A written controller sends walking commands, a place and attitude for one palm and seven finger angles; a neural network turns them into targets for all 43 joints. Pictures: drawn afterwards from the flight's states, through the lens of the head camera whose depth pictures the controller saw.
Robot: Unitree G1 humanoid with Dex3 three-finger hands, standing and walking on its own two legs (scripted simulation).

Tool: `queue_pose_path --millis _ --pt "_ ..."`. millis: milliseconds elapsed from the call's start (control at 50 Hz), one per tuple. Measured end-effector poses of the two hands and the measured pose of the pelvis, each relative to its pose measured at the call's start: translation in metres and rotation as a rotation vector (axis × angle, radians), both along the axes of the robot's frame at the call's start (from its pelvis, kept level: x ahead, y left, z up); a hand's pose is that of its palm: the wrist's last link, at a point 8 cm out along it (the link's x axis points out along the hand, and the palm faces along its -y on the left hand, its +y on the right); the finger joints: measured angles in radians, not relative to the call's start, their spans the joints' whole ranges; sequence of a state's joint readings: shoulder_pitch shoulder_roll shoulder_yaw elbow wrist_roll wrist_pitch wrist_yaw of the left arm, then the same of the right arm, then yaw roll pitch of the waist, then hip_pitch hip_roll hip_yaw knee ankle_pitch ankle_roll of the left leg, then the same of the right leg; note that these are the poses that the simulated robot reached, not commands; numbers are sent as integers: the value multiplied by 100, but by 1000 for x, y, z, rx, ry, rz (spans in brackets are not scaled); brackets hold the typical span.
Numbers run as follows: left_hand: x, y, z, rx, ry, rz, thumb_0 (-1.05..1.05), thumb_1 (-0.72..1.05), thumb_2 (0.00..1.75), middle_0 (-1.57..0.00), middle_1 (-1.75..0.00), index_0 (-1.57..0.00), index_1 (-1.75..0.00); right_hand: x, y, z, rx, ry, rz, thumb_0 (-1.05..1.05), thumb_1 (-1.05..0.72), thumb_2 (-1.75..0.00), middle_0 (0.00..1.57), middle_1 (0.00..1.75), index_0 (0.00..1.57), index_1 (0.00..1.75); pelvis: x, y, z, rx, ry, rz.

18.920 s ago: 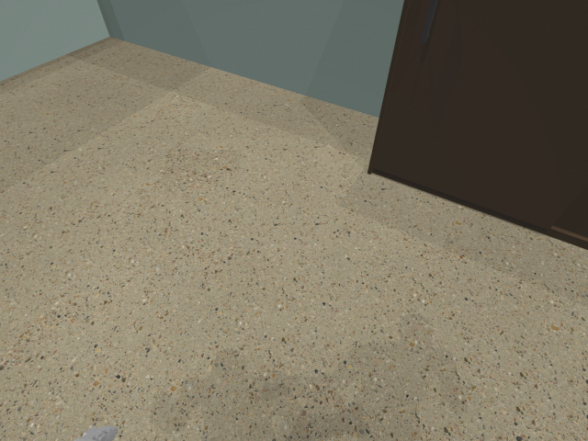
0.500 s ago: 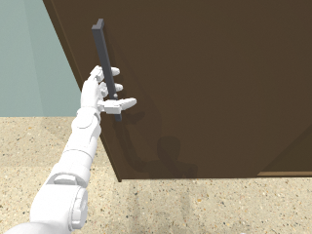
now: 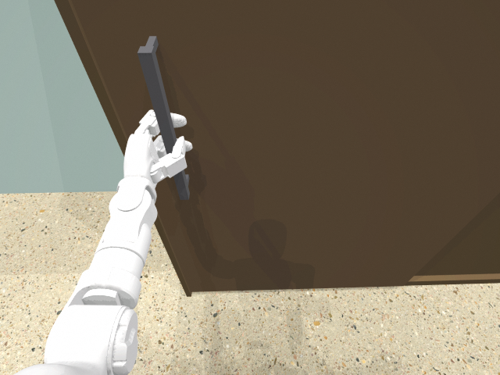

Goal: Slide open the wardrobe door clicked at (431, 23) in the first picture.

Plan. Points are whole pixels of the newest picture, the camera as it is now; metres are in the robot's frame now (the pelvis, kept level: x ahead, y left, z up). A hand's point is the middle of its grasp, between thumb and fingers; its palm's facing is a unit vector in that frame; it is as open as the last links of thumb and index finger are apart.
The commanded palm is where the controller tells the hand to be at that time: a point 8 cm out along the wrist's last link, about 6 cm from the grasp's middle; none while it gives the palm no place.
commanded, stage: grip the handle and tug to test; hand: left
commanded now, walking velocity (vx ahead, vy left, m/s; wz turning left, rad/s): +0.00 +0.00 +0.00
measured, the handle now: (171, 132) +0.49 +0.13 +0.13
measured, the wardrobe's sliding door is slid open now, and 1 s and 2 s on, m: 0.00 0.00 0.03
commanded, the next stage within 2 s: tug the door sideways, standing still in 0.56 s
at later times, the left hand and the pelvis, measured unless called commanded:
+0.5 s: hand (181, 159) +0.43 +0.11 +0.12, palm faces +0.00 -1.00 +0.01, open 5.9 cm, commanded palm +0.38 +0.16 +0.12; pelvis +0.02 +0.00 +0.00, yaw -1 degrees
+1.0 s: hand (183, 157) +0.44 +0.11 +0.12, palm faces +0.05 -1.00 -0.01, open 5.5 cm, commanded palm +0.41 +0.12 +0.12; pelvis +0.02 +0.00 +0.00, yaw +3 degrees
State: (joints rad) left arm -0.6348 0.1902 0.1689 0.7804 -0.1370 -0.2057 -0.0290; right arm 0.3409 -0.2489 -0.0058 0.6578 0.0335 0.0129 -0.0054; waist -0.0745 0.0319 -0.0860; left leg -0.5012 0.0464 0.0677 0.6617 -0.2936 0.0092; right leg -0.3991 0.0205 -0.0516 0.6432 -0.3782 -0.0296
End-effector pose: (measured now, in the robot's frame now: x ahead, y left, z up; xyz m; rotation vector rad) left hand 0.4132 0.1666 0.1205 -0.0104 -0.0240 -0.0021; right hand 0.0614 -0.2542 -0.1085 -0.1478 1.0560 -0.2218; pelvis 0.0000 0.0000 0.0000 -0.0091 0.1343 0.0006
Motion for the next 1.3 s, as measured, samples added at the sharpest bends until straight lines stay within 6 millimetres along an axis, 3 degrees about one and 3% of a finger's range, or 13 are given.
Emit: queue_pose_path --millis 480,720,900,1060,1300 --pt "-4 -2 0 0 6 7 1 77 79 -31 -133 -29 -133 28 0 6 21 -50 0 1 -91 -90 20 30 21 30 14 -3 3 8 -4 -15" --pt "-5 -2 1 2 18 -4 1 78 80 -29 -131 -26 -133 62 1 13 20 -79 17 1 -91 -90 20 30 20 30 34 -3 6 10 -9 -13" --pt "-1 -4 2 13 34 34 1 76 84 -35 -137 -35 -138 80 6 4 11 -43 101 1 -91 -90 20 30 20 30 30 -2 3 5 2 42" --pt "-2 -7 2 24 33 62 1 78 84 -33 -138 -32 -139 72 15 -1 37 -43 130 1 -91 -90 20 30 20 30 21 -3 1 4 2 58" --pt "-4 -14 1 49 19 73 0 81 83 -31 -139 -25 -140 32 15 -13 49 25 134 1 -91 -90 20 30 20 30 7 -2 -3 -4 6 72"
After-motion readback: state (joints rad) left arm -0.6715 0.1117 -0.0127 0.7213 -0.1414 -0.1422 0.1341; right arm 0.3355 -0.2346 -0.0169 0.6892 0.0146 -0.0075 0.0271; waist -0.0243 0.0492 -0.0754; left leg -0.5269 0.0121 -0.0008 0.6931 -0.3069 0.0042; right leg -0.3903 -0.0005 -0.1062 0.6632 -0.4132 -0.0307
